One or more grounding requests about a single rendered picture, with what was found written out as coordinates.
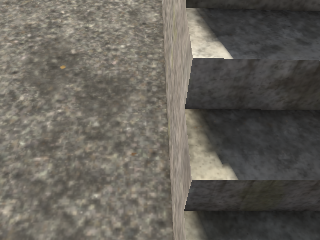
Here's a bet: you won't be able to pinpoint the stairs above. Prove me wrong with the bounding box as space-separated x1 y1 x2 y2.
162 0 320 240

